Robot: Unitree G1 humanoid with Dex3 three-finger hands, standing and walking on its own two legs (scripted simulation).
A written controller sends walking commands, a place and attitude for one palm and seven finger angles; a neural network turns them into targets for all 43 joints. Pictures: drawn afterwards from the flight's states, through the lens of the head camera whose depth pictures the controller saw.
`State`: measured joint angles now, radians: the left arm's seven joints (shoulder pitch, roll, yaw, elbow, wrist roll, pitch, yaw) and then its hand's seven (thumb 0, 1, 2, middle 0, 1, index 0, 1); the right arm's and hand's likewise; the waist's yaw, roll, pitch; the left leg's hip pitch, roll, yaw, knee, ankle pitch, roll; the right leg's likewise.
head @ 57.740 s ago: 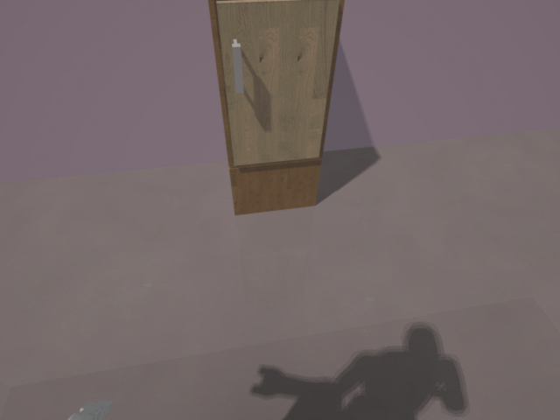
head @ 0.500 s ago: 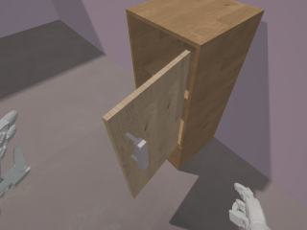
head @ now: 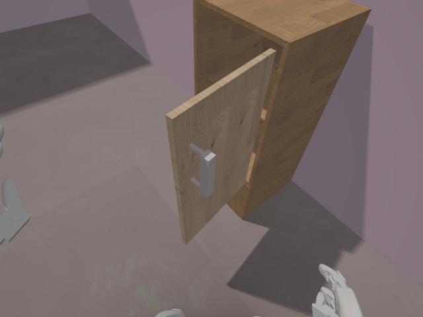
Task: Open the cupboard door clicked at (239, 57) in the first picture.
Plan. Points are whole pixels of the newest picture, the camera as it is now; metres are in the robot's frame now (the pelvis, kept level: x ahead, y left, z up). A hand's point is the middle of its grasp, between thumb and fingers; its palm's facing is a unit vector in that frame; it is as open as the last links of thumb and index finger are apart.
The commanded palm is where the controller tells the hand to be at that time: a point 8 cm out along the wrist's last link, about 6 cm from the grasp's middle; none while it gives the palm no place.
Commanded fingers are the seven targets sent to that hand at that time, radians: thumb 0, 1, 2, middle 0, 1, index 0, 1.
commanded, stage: step back with the hand held close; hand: left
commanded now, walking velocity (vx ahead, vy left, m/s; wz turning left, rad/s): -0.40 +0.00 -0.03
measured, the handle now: (200, 170) +0.43 +0.06 +0.00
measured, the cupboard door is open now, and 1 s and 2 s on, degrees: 100 100 100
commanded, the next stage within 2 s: stop stepping back and stand still in 0.32 s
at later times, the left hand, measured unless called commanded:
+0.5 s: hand out of the picture +0.08 +0.28 +0.18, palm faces +0.53 -0.72 -0.44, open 7.4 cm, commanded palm +0.01 +0.30 +0.19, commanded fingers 0.00 0.90 0.90 -0.20 -0.30 -0.20 -0.30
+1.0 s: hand out of the picture +0.06 +0.20 +0.18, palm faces +0.39 -0.80 -0.46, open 7.4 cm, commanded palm +0.01 +0.24 +0.19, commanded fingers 0.00 0.90 0.90 -0.20 -0.30 -0.20 -0.30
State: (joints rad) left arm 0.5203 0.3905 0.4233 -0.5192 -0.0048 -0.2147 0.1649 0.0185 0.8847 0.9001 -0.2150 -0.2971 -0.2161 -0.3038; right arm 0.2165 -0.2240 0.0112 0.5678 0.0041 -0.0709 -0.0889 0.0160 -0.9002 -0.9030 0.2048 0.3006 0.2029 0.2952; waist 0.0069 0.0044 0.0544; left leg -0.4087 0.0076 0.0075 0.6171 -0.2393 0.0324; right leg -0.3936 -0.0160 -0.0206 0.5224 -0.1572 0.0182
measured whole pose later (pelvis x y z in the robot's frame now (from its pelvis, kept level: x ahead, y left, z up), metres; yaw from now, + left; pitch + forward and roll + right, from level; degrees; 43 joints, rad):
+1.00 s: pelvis -0.15 -0.05 +0.00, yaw -2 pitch +0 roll +2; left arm 0.57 0.44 0.44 -0.46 -0.05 -0.21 0.15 0.02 0.88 0.90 -0.22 -0.30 -0.22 -0.30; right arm 0.26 -0.27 -0.02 0.66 0.01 -0.12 -0.08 0.02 -0.90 -0.90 0.20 0.30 0.20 0.29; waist -0.04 -0.05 -0.06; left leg -0.34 0.00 0.08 0.55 -0.21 0.02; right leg -0.14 0.01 -0.01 0.58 -0.44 -0.02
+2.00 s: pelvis -0.21 -0.05 +0.02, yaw +1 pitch -2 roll +0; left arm 0.30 0.22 0.02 1.15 0.01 0.01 0.02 0.01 0.91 0.90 -0.20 -0.29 -0.20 -0.30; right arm 0.23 -0.19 -0.01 1.11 -0.02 0.02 -0.02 0.01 -0.91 -0.90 0.20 0.30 0.20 0.29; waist 0.01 0.05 0.03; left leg -0.26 -0.01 0.00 0.40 -0.11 0.02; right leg -0.16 0.03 -0.02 0.43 -0.24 -0.03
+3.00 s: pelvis -0.17 -0.07 +0.02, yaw +0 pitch -2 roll +0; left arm 0.27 0.16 0.01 1.15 0.01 -0.01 0.03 0.01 0.91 0.90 -0.20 -0.29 -0.20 -0.30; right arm 0.22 -0.17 -0.01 1.14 -0.01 0.01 -0.03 0.01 -0.91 -0.90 0.20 0.30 0.20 0.29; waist 0.00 0.02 0.05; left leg -0.20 0.02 -0.01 0.38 -0.15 -0.02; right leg -0.09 0.06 -0.01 0.38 -0.25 -0.06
